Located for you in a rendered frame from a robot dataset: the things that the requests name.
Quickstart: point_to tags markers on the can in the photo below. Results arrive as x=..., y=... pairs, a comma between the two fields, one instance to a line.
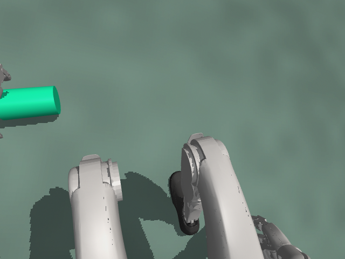
x=29, y=102

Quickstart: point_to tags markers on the right robot hand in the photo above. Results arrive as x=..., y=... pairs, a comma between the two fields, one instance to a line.
x=271, y=239

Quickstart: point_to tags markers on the right robot arm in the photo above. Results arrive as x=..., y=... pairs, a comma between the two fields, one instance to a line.
x=291, y=252

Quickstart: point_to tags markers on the right robot foot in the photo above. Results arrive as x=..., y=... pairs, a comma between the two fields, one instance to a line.
x=177, y=199

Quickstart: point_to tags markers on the left robot hand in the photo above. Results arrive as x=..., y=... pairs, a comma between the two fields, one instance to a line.
x=4, y=76

